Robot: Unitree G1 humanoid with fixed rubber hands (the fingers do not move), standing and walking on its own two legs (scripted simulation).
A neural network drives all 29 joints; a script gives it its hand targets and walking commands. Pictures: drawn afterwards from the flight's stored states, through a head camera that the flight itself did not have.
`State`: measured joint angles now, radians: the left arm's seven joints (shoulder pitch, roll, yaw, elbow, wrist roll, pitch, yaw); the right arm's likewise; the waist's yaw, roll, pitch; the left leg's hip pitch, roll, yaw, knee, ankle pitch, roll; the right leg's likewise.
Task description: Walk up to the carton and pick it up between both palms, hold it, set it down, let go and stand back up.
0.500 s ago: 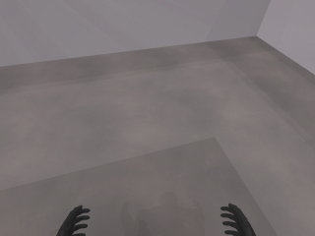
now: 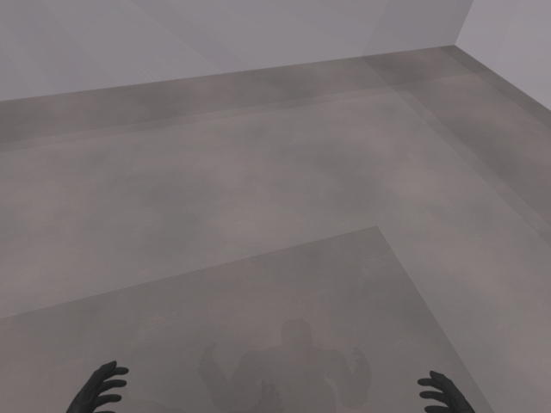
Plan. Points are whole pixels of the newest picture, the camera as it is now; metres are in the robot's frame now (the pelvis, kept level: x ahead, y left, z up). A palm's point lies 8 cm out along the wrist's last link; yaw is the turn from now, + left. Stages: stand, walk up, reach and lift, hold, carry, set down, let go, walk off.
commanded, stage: stand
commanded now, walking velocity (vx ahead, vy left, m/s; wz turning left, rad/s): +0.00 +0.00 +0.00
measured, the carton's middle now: out of the picture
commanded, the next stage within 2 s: walk up in 0.56 s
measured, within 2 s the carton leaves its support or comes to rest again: neither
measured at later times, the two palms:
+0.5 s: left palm out of the picture +0.14 +0.27 -0.07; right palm out of the picture +0.12 -0.28 -0.10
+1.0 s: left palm out of the picture +0.08 +0.33 -0.07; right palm out of the picture +0.11 -0.27 -0.09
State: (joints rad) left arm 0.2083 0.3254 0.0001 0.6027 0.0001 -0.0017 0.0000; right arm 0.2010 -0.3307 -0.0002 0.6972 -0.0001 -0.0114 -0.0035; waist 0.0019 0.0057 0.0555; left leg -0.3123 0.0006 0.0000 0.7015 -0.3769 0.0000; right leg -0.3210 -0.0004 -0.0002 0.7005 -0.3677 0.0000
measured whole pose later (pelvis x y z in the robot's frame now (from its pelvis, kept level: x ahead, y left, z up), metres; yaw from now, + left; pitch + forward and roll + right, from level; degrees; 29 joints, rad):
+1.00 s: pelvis -0.03 +0.02 +0.00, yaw +8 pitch -1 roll +1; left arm 0.21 0.40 0.00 0.62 0.00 0.00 0.00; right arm 0.20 -0.42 0.00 0.77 0.00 0.06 0.09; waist -0.04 -0.04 0.08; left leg -0.41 0.00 0.00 0.92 -0.45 0.00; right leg -0.32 -0.14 -0.09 0.71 -0.36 0.00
